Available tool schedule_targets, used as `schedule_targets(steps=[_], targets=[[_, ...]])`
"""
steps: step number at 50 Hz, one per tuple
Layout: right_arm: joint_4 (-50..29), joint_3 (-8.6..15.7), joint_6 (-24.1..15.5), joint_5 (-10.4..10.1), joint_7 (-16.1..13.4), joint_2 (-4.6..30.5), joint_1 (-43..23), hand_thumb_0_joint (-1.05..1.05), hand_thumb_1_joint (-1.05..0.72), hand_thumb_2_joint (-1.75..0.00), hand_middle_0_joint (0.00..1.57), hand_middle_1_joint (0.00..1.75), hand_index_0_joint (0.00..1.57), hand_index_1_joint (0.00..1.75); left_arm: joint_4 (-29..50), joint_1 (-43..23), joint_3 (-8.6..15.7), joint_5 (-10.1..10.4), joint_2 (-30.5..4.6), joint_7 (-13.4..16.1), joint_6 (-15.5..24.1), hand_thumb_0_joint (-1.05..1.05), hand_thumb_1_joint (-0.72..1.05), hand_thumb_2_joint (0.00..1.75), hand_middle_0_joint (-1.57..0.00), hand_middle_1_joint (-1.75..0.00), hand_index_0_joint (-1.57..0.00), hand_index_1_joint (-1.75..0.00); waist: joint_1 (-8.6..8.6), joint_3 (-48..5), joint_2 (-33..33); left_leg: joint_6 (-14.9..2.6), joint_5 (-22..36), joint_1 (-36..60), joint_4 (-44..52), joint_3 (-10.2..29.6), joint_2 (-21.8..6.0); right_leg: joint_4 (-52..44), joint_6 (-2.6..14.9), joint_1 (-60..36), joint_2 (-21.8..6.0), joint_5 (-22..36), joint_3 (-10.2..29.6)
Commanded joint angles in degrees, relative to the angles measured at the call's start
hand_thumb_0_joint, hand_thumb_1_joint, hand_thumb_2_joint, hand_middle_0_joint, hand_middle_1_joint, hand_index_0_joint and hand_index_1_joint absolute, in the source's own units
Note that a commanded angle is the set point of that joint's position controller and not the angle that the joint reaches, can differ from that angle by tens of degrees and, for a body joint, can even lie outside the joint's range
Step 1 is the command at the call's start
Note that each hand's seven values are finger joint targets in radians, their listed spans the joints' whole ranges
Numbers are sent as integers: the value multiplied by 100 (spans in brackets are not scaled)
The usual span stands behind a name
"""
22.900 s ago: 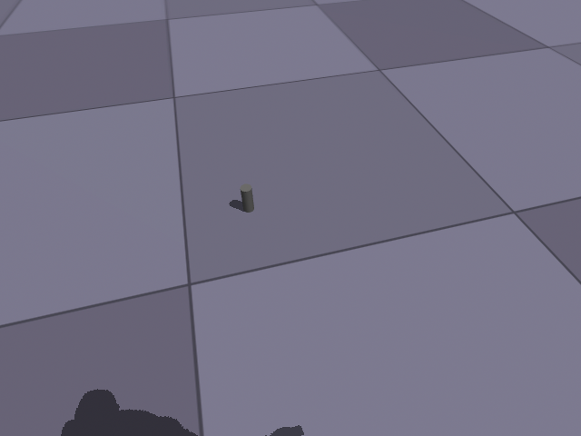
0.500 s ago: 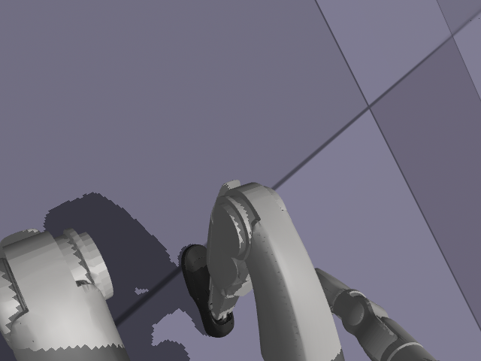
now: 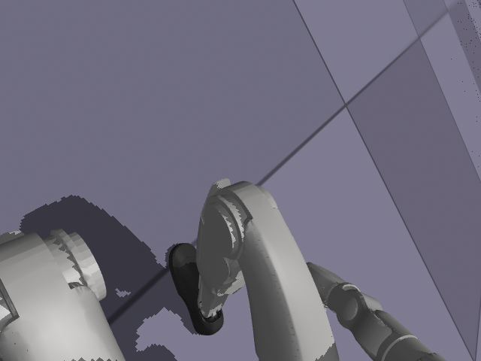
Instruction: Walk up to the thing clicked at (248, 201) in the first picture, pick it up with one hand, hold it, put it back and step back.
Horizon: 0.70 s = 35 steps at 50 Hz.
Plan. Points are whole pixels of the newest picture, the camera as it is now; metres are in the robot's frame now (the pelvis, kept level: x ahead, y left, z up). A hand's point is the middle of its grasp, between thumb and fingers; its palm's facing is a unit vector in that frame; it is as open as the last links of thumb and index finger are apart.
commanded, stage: open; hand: left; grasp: from the side
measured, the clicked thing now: out of the picture +0.44 +0.32 -0.21
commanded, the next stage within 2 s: withdraw in 0.34 s
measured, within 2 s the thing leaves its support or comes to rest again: neither
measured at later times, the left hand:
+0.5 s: hand out of the picture +0.44 +0.31 -0.18, palm faces +0.43 -0.90 +0.00, open 14.8 cm
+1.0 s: hand out of the picture +0.40 +0.39 -0.09, palm faces +0.40 -0.91 -0.11, open 17.6 cm
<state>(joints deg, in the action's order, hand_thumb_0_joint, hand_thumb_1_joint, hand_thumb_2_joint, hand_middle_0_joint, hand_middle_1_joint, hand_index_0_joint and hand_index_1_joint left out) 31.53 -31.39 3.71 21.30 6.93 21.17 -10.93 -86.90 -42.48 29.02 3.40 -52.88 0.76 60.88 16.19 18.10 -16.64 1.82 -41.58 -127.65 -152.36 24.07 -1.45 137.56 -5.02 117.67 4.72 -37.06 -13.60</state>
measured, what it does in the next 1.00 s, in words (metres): stands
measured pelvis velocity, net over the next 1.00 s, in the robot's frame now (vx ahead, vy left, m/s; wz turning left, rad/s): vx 0.00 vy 0.00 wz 0.05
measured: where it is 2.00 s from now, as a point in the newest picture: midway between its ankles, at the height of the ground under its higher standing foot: (144, 342)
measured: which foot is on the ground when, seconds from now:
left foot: down 0.00-1.00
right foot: down 0.00-1.00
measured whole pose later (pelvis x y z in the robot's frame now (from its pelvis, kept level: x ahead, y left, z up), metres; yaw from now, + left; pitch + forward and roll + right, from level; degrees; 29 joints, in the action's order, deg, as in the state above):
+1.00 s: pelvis +0.00 +0.00 +0.02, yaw +3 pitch +20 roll -15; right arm 33.0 -18.8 6.2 10.8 5.5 19.2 -2.3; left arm -66.9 -37.0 31.6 3.7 -48.3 -10.2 41.0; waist 11.0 7.5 -8.8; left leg -0.2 -39.5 -129.8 -146.4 17.3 -2.5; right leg 135.1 -3.4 120.4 2.9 -37.2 -9.6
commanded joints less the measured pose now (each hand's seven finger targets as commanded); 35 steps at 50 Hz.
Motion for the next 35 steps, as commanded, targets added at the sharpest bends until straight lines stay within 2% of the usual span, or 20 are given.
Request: schedule_targets(steps=[1, 3, 6, 8, 12, 14, 19, 22, 24, 26, 29, 31, 33, 34, 35], targets=[[-13, 680, 95, 38, -86, 2092, 292, 0, -91, -89, 20, 30, 20, 30, 943, -1418, 74, 58, -934, -21, 585, 0, 14, 75, -101, -92, -103, -89, 784, -3306, 3705, 49, 1263, 2648, 1870, -635, -417, -871, 490, -1530, 205, 1488, -750], [-8, 698, 96, 32, -93, 2102, 244, 0, -92, -89, 20, 30, 20, 30, 894, -1393, 54, 28, -927, -24, 571, 0, 3, 59, -94, -82, -96, -80, 795, -3158, 3678, 37, 1077, 2574, 1904, -627, -430, -894, 493, -1418, 201, 1353, -754], [-20, 694, 105, 32, -93, 2106, 216, 0, -92, -90, 20, 30, 20, 30, 848, -1398, 32, 15, -928, -41, 561, 0, -19, 43, -71, -59, -72, -58, 805, -3129, 3584, 18, 942, 2487, 1900, -626, -426, -925, 478, -1431, 197, 1278, -759], [-33, 703, 123, 30, -90, 2105, 242, 0, -92, -90, 20, 30, 20, 30, 737, -1344, 21, 24, -853, -51, 516, 0, -24, 35, -61, -49, -62, -48, 808, -3102, 3507, 11, 965, 2466, 1912, -611, -423, -937, 478, -1423, 200, 1281, -746], [-67, 683, 131, 34, -76, 2079, 267, 0, -92, -90, 20, 30, 20, 30, 662, -1364, -5, 55, -822, -69, 489, 0, -35, 28, -53, -40, -53, -40, 815, -3159, 3364, -28, 846, 2360, 1854, -650, -392, -1025, 469, -1493, 229, 1219, -743], [-83, 693, 116, 15, -79, 2068, 260, 0, -92, -90, 20, 30, 20, 30, 657, -1354, -37, 71, -770, -90, 475, 0, -35, 26, -48, -36, -48, -36, 817, -3092, 3223, -61, 746, 2234, 1848, -652, -381, -1049, 468, -1460, 238, 1146, -752], [-68, 694, 102, 14, -75, 2082, 228, 0, -92, -90, 20, 30, 20, 30, 670, -1388, -72, 36, -796, -96, 508, 0, -41, 14, -32, -20, -32, -20, 804, -3087, 3387, -6, 877, 2399, 1921, -579, -405, -959, 486, -1379, 230, 1213, -773], [-75, 690, 112, 17, -72, 2057, 248, 0, -92, -90, 20, 30, 20, 30, 681, -1380, -42, 54, -782, -81, 515, 0, -46, 10, -24, -13, -24, -13, 790, -3125, 3363, -13, 954, 2421, 1907, -615, -408, -993, 489, -1462, 230, 1265, -743], [-92, 674, 117, 22, -82, 2093, 234, 0, -90, -90, 20, 30, 20, 30, 683, -1406, 36, 83, -843, -74, 546, 0, -48, 8, -13, -7, -13, -7, 815, -3140, 3411, 10, 1019, 2452, 1921, -578, -417, -971, 487, -1449, 225, 1299, -783], [-67, 662, 133, 20, -95, 2081, 276, 0, -90, -90, 20, 30, 20, 30, 808, -1382, 115, 117, -975, -97, 569, 0, -49, 7, -9, -3, -9, -4, 751, -3227, 3589, 23, 1126, 2575, 1921, -589, -435, -947, 493, -1508, 235, 1364, -756], [-63, 669, 169, 10, -123, 2066, 297, 0, -90, -90, 20, 30, 20, 30, 1207, -1449, 292, 80, -1397, -147, 558, 0, -52, 4, -7, -1, -6, -1, 605, -3405, 3826, 14, 1171, 2613, 1897, -690, -444, -945, 505, -1620, 228, 1392, -671], [-81, 727, 193, -23, -142, 2070, 309, 0, -91, -90, 20, 30, 20, 30, 1520, -1366, 537, 46, -1696, -179, 474, 0, -55, 3, -7, 0, -6, 0, 460, -3581, 3981, 30, 1222, 2694, 1949, -732, -451, -917, 524, -1598, 210, 1377, -639], [-102, 847, 235, -66, -149, 2074, 415, 0, -91, -90, 20, 30, 20, 30, 1883, -1274, 694, 61, -1722, -273, 321, 0, -55, 2, -6, 0, -6, 0, 352, -3805, 4191, 61, 1328, 2892, 2040, -761, -446, -904, 532, -1620, 188, 1423, -609], [-100, 914, 259, -104, -151, 2064, 475, 0, -91, -90, 20, 30, 20, 30, 2102, -1162, 802, 57, -1837, -330, 223, 0, -57, 2, -6, -1, -6, -1, 239, -3996, 4346, 86, 1426, 3032, 2112, -779, -452, -878, 554, -1601, 172, 1440, -580], [-77, 997, 282, -143, -159, 2041, 586, 0, -91, -90, 20, 30, 20, 30, 2327, -1196, 715, 84, -1672, -442, 113, 0, -57, 3, -6, -1, -6, -1, 248, -4150, 4452, 91, 1488, 3090, 2155, -800, -442, -895, 557, -1639, 154, 1495, -546]])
